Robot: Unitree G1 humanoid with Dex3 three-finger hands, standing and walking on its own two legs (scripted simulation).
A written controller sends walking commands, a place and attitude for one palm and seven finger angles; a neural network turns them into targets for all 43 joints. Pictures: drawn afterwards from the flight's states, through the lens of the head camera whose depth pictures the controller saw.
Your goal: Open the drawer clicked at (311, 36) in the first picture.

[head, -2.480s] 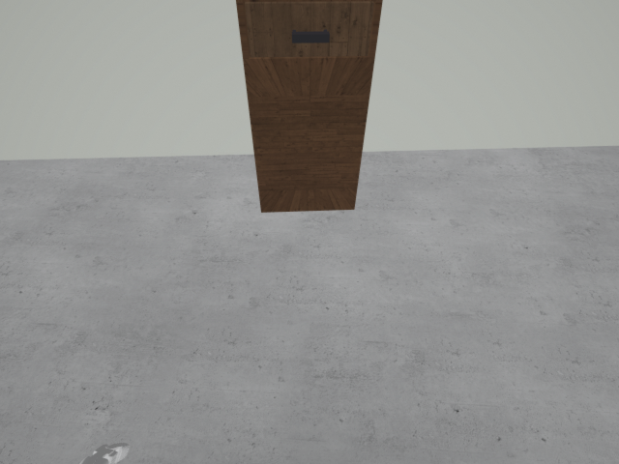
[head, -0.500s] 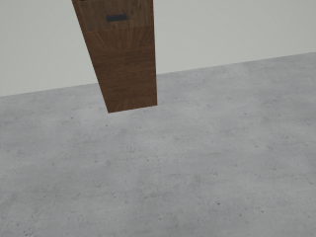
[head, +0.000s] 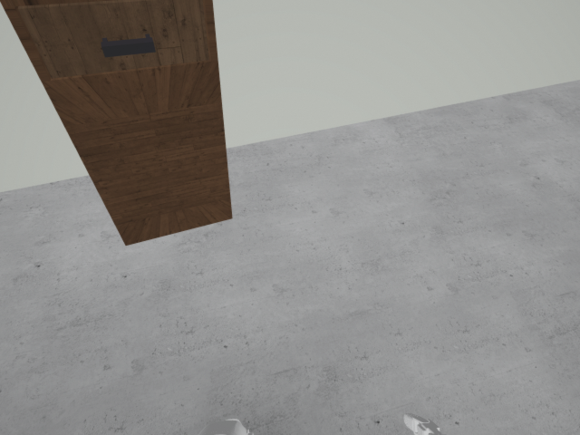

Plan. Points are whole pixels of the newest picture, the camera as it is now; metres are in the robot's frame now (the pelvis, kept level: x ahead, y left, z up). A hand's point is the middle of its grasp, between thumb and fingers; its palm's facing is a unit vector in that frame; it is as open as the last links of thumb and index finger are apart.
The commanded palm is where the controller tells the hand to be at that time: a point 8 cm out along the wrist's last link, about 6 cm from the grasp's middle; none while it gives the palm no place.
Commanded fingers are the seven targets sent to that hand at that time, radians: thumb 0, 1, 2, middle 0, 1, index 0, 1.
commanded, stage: walk to a spot facing it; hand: left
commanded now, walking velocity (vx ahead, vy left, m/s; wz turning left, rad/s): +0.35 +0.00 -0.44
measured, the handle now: (127, 43) +0.90 +0.50 +0.05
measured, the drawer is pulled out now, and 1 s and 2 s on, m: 0.00 0.00 0.00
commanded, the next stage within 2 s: turn to face it in 0.46 s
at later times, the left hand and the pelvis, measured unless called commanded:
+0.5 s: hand (236, 296) +0.37 +0.14 -0.15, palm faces -0.28 -0.95 -0.15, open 7.4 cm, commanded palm none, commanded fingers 0.00 0.90 0.90 -0.20 -0.30 -0.20 -0.30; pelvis +0.21 +0.00 +0.01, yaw -15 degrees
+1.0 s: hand (224, 268) +0.44 +0.18 -0.17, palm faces -0.07 -0.99 -0.14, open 7.4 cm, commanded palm none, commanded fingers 0.00 0.90 0.90 -0.20 -0.30 -0.20 -0.30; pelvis +0.33 +0.01 +0.01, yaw -7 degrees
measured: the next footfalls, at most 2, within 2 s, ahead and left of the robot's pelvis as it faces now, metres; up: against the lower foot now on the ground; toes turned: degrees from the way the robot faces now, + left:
right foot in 0.54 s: +0.35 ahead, -0.12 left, +0.00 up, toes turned -23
left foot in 0.96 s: +0.39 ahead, +0.10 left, +0.00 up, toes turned -1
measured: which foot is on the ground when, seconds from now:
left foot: down 0.00-0.54, up 0.56-0.94, down 0.96-1.00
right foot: up 0.00-0.52, down 0.54-0.96, up 0.98-1.00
